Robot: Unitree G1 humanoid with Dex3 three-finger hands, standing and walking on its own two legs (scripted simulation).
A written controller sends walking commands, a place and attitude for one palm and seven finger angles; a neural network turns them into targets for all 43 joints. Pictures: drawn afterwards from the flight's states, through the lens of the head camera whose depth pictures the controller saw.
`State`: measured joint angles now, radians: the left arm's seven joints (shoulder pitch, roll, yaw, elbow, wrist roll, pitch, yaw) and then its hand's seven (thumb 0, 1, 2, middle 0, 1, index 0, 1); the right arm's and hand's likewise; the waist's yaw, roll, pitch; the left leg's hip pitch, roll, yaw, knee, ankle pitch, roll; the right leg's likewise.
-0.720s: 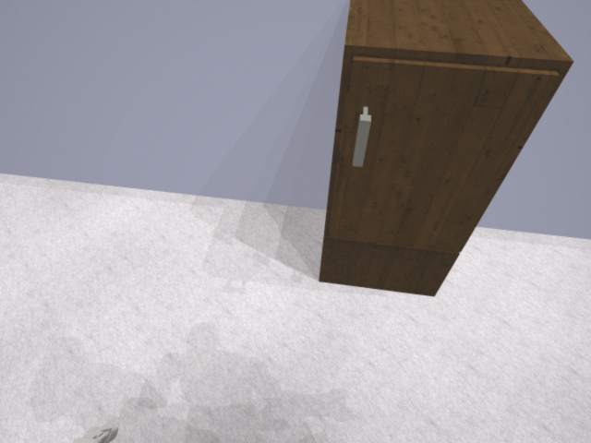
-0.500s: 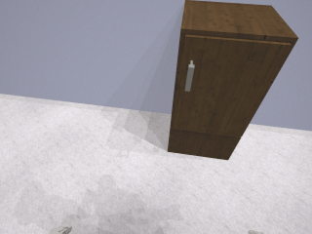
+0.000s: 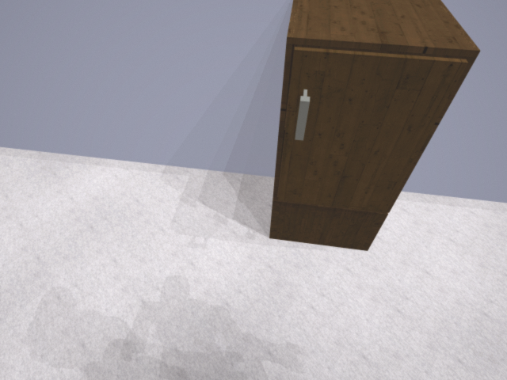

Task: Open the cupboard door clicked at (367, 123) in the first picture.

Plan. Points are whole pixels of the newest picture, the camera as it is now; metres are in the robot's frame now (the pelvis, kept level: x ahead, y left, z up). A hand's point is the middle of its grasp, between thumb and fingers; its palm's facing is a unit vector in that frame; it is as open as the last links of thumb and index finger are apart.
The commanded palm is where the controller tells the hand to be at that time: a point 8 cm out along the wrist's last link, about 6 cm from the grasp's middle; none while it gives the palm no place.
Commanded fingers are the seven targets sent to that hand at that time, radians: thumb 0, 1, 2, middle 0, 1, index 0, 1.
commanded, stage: stand and wait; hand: left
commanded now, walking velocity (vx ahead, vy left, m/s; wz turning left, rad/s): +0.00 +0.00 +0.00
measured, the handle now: (302, 114) +0.80 -0.10 -0.03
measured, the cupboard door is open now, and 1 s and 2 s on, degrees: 0 0 0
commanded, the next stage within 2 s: look at it before walking up in 0.10 s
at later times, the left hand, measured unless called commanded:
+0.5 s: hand out of the picture +0.08 +0.24 -0.15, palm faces -0.04 -0.94 -0.34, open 7.4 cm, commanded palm none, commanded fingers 0.00 0.90 0.90 -0.20 -0.30 -0.20 -0.30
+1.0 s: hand out of the picture +0.07 +0.23 -0.16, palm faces -0.04 -0.95 -0.31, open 7.4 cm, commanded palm none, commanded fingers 0.00 0.90 0.90 -0.20 -0.30 -0.20 -0.30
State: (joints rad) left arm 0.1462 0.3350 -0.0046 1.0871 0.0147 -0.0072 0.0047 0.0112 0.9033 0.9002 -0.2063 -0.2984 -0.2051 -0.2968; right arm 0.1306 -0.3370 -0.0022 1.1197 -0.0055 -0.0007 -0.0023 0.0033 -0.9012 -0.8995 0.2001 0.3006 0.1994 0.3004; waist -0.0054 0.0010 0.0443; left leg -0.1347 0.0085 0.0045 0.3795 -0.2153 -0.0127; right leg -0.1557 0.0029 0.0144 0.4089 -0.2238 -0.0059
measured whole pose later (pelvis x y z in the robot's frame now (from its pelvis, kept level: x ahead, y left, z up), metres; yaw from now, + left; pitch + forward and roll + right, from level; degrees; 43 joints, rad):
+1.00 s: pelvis +0.01 -0.01 +0.00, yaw -2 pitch -1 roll +1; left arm 0.18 0.31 0.00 1.09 0.02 0.01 0.00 0.01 0.90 0.90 -0.20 -0.30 -0.20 -0.30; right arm 0.14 -0.30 0.00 1.11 -0.02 0.01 -0.01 0.00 -0.90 -0.90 0.20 0.30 0.20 0.30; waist 0.00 -0.01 0.01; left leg -0.13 0.03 0.03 0.39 -0.24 -0.02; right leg -0.17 0.02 0.04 0.44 -0.25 -0.02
